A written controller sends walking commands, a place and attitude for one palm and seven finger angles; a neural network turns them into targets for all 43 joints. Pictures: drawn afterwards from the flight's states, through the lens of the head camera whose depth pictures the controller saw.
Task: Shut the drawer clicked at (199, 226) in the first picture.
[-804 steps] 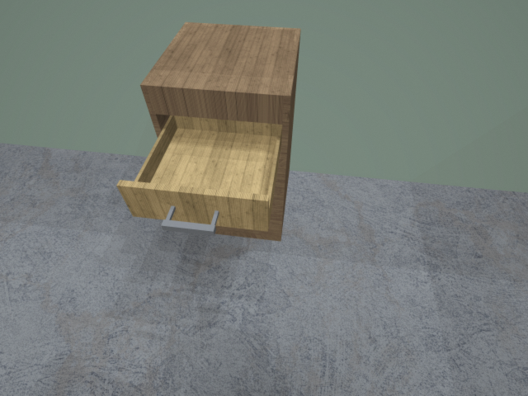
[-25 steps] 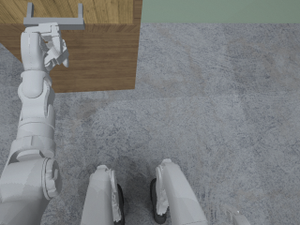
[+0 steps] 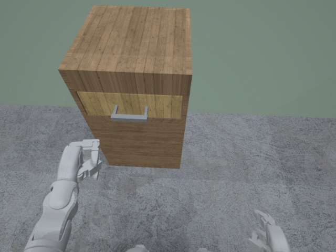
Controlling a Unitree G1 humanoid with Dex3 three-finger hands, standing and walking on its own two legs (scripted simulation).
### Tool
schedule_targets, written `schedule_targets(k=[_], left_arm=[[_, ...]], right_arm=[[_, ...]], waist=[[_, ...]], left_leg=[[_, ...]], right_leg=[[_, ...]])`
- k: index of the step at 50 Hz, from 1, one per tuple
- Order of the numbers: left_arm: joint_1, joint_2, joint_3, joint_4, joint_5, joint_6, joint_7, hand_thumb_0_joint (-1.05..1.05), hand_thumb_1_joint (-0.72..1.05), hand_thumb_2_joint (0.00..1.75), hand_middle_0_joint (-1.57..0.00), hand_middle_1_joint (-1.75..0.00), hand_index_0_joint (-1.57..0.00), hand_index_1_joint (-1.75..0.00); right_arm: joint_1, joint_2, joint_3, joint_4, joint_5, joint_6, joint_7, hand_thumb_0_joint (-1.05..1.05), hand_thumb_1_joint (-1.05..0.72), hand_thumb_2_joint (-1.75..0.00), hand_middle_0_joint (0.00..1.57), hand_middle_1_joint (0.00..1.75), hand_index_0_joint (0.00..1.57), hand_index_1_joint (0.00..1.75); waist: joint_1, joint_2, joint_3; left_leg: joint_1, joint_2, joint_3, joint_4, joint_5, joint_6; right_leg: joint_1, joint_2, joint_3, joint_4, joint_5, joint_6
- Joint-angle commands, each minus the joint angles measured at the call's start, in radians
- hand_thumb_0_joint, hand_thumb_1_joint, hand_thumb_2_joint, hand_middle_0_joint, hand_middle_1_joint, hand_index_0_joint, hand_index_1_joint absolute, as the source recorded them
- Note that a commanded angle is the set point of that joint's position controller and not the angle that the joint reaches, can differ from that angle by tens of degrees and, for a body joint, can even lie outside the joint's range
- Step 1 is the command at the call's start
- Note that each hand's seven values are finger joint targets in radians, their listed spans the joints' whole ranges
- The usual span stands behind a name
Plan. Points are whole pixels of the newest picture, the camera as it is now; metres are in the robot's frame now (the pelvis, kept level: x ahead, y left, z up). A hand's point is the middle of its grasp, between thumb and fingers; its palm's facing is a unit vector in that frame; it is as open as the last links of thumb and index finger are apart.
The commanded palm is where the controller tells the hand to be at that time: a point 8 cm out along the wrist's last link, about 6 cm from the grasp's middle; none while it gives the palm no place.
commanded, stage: draw the hand back to the body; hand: left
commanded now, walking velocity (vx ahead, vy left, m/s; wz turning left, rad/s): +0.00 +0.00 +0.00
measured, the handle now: (130, 113) +0.60 +0.16 -0.14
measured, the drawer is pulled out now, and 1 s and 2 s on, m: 0.00 0.00 0.00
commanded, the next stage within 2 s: step back with the hand held close in 0.74 s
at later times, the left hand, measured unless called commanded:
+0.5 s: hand (13, 182) +0.21 +0.23 +0.18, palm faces +0.35 -0.85 -0.39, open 3.3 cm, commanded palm +0.16 +0.28 +0.21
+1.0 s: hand out of the picture +0.18 +0.23 +0.22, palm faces +0.40 -0.80 -0.44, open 3.3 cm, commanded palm +0.12 +0.27 +0.22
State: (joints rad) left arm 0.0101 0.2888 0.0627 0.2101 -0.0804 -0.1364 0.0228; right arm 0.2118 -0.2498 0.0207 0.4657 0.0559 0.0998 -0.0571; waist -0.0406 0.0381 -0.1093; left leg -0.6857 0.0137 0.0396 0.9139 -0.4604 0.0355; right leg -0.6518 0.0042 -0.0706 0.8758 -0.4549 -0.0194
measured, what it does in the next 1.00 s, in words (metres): stands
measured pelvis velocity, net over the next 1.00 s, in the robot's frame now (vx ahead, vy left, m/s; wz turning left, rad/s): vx -0.01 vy -0.01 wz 0.00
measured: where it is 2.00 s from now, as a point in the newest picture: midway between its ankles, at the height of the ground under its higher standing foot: outside the picture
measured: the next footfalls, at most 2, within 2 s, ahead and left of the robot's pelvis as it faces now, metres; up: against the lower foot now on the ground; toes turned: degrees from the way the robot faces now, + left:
none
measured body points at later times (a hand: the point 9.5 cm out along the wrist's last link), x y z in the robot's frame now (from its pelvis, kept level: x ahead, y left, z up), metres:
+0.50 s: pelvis +0.02 +0.00 +0.05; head +0.00 -0.03 +0.50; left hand +0.19 +0.27 +0.21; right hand +0.22 -0.21 -0.03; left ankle -0.01 +0.09 -0.69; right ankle -0.02 -0.11 -0.69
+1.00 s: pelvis -0.01 -0.01 +0.05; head -0.02 -0.04 +0.50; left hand +0.15 +0.27 +0.24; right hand +0.17 -0.24 -0.03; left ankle -0.01 +0.09 -0.69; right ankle -0.02 -0.11 -0.69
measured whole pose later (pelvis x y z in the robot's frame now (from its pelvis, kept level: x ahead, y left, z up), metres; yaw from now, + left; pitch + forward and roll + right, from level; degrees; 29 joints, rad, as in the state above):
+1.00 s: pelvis -0.01 -0.01 +0.05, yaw +0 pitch -2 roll -1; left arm 0.54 0.35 0.34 -0.45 -0.06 -0.18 0.12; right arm 0.20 -0.24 0.01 0.59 0.01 -0.08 -0.06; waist 0.02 0.08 0.00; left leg -0.18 0.02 0.04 0.49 -0.27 0.01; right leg -0.14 0.03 -0.06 0.43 -0.25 -0.03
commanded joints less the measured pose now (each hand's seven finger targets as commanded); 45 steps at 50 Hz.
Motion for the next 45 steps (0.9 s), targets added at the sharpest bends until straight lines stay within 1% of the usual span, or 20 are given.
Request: schedule_targets(k=[1, 3, 6, 8, 11, 12, 16, 17, 21, 23, 24, 28, 29, 31, 35, 37, 40, 43, 44, 45], left_arm=[[-0.185, 0.197, 0.096, -0.34, 0.02, 0.023, 0.112, 0.0, 0.9, 0.9, -1.4, -1.6, -1.4, -1.6], [-0.138, 0.184, 0.091, -0.379, 0.024, 0.039, 0.124, 0.0, 0.9, 0.9, -1.4, -1.6, -1.4, -1.6], [-0.041, 0.156, 0.07, -0.45, 0.023, 0.059, 0.123, 0.0, 0.9, 0.9, -1.4, -1.6, -1.4, -1.6], [0.05, 0.137, 0.068, -0.468, 0.021, 0.072, 0.118, 0.0, 0.9, 0.9, -1.4, -1.6, -1.4, -1.6], [0.157, 0.158, 0.119, -0.506, 0.011, 0.079, 0.108, 0.0, 0.9, 0.9, -1.4, -1.6, -1.4, -1.6], [0.179, 0.152, 0.125, -0.534, 0.009, 0.078, 0.103, 0.0, 0.9, 0.9, -1.4, -1.6, -1.4, -1.6], [0.246, 0.204, 0.202, -0.689, 0.005, 0.067, 0.099, 0.0, 0.9, 0.9, -1.4, -1.6, -1.4, -1.6], [0.276, 0.196, 0.208, -0.718, 0.002, 0.065, 0.098, 0.0, 0.9, 0.9, -1.4, -1.6, -1.4, -1.6], [0.365, 0.225, 0.266, -0.824, 0.0, 0.054, 0.098, 0.0, 0.9, 0.9, -1.4, -1.6, -1.4, -1.6], [0.402, 0.221, 0.284, -0.873, -0.005, 0.046, 0.097, 0.0, 0.9, 0.9, -1.4, -1.6, -1.4, -1.6], [0.42, 0.226, 0.298, -0.892, -0.005, 0.041, 0.098, 0.0, 0.9, 0.9, -1.4, -1.6, -1.4, -1.6], [0.471, 0.252, 0.363, -0.956, -0.009, 0.019, 0.099, 0.0, 0.9, 0.9, -1.4, -1.6, -1.4, -1.6], [0.488, 0.208, 0.333, -0.882, -0.006, 0.021, 0.095, 0.0, 0.9, 0.9, -1.4, -1.6, -1.4, -1.6], [0.483, 0.163, 0.294, -0.811, -0.008, 0.025, 0.088, 0.0, 0.9, 0.9, -1.4, -1.6, -1.4, -1.6], [0.434, 0.206, 0.321, -0.852, -0.003, 0.002, 0.094, 0.0, 0.9, 0.9, -1.4, -1.6, -1.4, -1.6], [0.433, 0.221, 0.33, -0.878, -0.002, -0.005, 0.096, 0.0, 0.9, 0.9, -1.4, -1.6, -1.4, -1.6], [0.442, 0.233, 0.339, -0.904, 0.001, -0.01, 0.103, 0.0, 0.9, 0.9, -1.4, -1.6, -1.4, -1.6], [0.441, 0.23, 0.34, -0.897, 0.0, -0.014, 0.103, 0.0, 0.9, 0.9, -1.4, -1.6, -1.4, -1.6], [0.299, 0.365, 0.493, -0.972, 0.006, -0.07, 0.114, 0.0, 0.9, 0.9, -1.4, -1.6, -1.4, -1.6], [0.409, 0.283, 0.44, -0.838, 0.013, -0.079, 0.108, 0.0, 0.9, 0.9, -1.4, -1.6, -1.4, -1.6]], right_arm=[[-0.058, -0.103, -0.016, -0.131, -0.006, -0.035, -0.052, 0.0, -0.9, -0.9, 0.2, 0.3, 0.2, 0.3], [-0.069, -0.097, -0.011, -0.121, -0.007, -0.058, -0.059, 0.0, -0.9, -0.9, 0.2, 0.3, 0.2, 0.3], [-0.087, -0.095, -0.003, -0.109, -0.008, -0.098, -0.055, 0.0, -0.9, -0.9, 0.2, 0.3, 0.2, 0.3], [-0.097, -0.092, -0.002, -0.101, -0.011, -0.114, -0.049, 0.0, -0.9, -0.9, 0.2, 0.3, 0.2, 0.3], [-0.117, -0.094, -0.002, -0.088, -0.017, -0.133, -0.039, 0.0, -0.9, -0.9, 0.2, 0.3, 0.2, 0.3], [-0.123, -0.09, -0.001, -0.087, -0.017, -0.137, -0.036, 0.0, -0.9, -0.9, 0.2, 0.3, 0.2, 0.3], [-0.134, -0.083, -0.003, -0.076, -0.026, -0.166, -0.026, 0.0, -0.9, -0.9, 0.2, 0.3, 0.2, 0.3], [-0.132, -0.078, -0.003, -0.078, -0.028, -0.173, -0.024, 0.0, -0.9, -0.9, 0.2, 0.3, 0.2, 0.3], [-0.135, -0.078, -0.01, -0.067, -0.036, -0.205, -0.014, 0.0, -0.9, -0.9, 0.2, 0.3, 0.2, 0.3], [-0.131, -0.074, -0.012, -0.065, -0.036, -0.216, -0.011, 0.0, -0.9, -0.9, 0.2, 0.3, 0.2, 0.3], [-0.131, -0.073, -0.015, -0.063, -0.036, -0.222, -0.01, 0.0, -0.9, -0.9, 0.2, 0.3, 0.2, 0.3], [-0.141, -0.07, -0.022, -0.061, -0.034, -0.243, -0.009, 0.0, -0.9, -0.9, 0.2, 0.3, 0.2, 0.3], [-0.14, -0.07, -0.023, -0.046, -0.035, -0.243, -0.01, 0.0, -0.9, -0.9, 0.2, 0.3, 0.2, 0.3], [-0.141, -0.077, -0.031, -0.042, -0.032, -0.238, -0.012, 0.0, -0.9, -0.9, 0.2, 0.3, 0.2, 0.3], [-0.142, -0.081, -0.033, -0.045, -0.037, -0.243, -0.021, 0.0, -0.9, -0.9, 0.2, 0.3, 0.2, 0.3], [-0.149, -0.076, -0.028, -0.045, -0.039, -0.255, -0.023, 0.0, -0.9, -0.9, 0.2, 0.3, 0.2, 0.3], [-0.153, -0.07, -0.026, -0.042, -0.04, -0.272, -0.026, 0.0, -0.9, -0.9, 0.2, 0.3, 0.2, 0.3], [-0.155, -0.069, -0.026, -0.035, -0.04, -0.282, -0.028, 0.0, -0.9, -0.9, 0.2, 0.3, 0.2, 0.3], [-0.122, -0.092, -0.036, -0.056, -0.045, -0.258, -0.021, 0.0, -0.9, -0.9, 0.2, 0.3, 0.2, 0.3], [-0.112, -0.073, -0.041, -0.022, -0.049, -0.242, -0.019, 0.0, -0.9, -0.9, 0.2, 0.3, 0.2, 0.3]], waist=[[0.008, 0.005, -0.203], [0.02, 0.038, -0.201], [0.036, 0.051, -0.159], [0.042, 0.014, -0.116], [0.056, -0.057, -0.047], [0.056, -0.047, -0.038], [0.072, 0.029, -0.025], [0.074, 0.039, -0.024], [0.083, 0.009, -0.006], [0.085, 0.035, -0.009], [0.086, 0.014, 0.0], [0.099, 0.01, 0.029], [0.09, -0.009, 0.074], [0.078, -0.063, 0.146], [0.091, -0.035, 0.081], [0.097, 0.009, 0.06], [0.102, 0.019, 0.057], [0.1, 0.024, 0.086], [0.055, -0.045, 0.172], [0.044, -0.102, 0.177]], left_leg=[[0.314, 0.017, -0.062, -0.243, 0.334, -0.002], [0.396, 0.017, -0.065, -0.286, 0.38, -0.004], [0.479, 0.024, -0.085, -0.345, 0.448, -0.009], [0.513, 0.026, -0.079, -0.379, 0.468, -0.01], [0.513, 0.025, -0.074, -0.423, 0.441, -0.007], [0.529, 0.023, -0.066, -0.437, 0.438, -0.008], [0.575, 0.022, -0.065, -0.465, 0.496, -0.011], [0.588, 0.023, -0.062, -0.474, 0.512, -0.012], [0.605, 0.023, -0.058, -0.479, 0.541, -0.009], [0.616, 0.022, -0.053, -0.481, 0.552, -0.008], [0.616, 0.023, -0.049, -0.479, 0.55, -0.007], [0.604, 0.023, -0.047, -0.487, 0.494, -0.007], [0.593, 0.023, -0.043, -0.489, 0.455, -0.006], [0.57, 0.022, -0.041, -0.493, 0.388, -0.001], [0.583, 0.014, -0.045, -0.498, 0.354, 0.008], [0.59, 0.011, -0.042, -0.499, 0.345, 0.007], [0.592, 0.01, -0.038, -0.492, 0.369, 0.008], [0.584, 0.013, -0.04, -0.497, 0.354, 0.004], [0.499, 0.025, -0.059, -0.463, 0.269, 0.021], [0.512, 0.019, -0.063, -0.422, 0.256, 0.018]], right_leg=[[0.266, -0.016, 0.043, -0.224, 0.349, -0.01], [0.307, -0.019, 0.039, -0.259, 0.375, -0.012], [0.354, -0.019, 0.029, -0.312, 0.39, -0.015], [0.383, -0.016, 0.025, -0.348, 0.409, -0.009], [0.435, -0.015, 0.025, -0.402, 0.418, -0.008], [0.448, -0.015, 0.026, -0.411, 0.418, -0.006], [0.497, -0.016, 0.033, -0.45, 0.455, -0.01], [0.508, -0.017, 0.032, -0.452, 0.464, -0.008], [0.527, -0.013, 0.035, -0.479, 0.498, -0.006], [0.539, -0.017, 0.037, -0.477, 0.514, -0.005], [0.536, -0.017, 0.036, -0.48, 0.52, -0.003], [0.534, -0.016, 0.038, -0.489, 0.488, -0.004], [0.507, -0.015, 0.039, -0.496, 0.456, -0.002], [0.469, -0.013, 0.042, -0.525, 0.399, 0.001], [0.499, -0.023, 0.052, -0.517, 0.361, 0.002], [0.512, -0.027, 0.06, -0.52, 0.352, -0.001], [0.518, -0.028, 0.067, -0.52, 0.383, -0.003], [0.507, -0.027, 0.069, -0.532, 0.362, -0.005], [0.412, -0.095, 0.217, -0.609, 0.383, -0.004], [0.383, -0.13, 0.23, -0.627, 0.372, -0.014]])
